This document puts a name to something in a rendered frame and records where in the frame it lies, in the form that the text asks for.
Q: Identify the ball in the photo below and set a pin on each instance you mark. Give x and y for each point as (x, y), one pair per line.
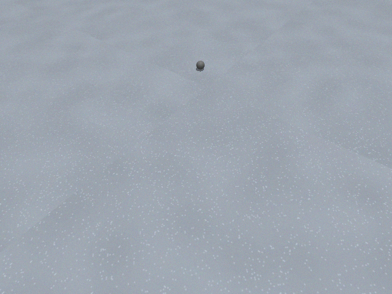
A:
(200, 64)

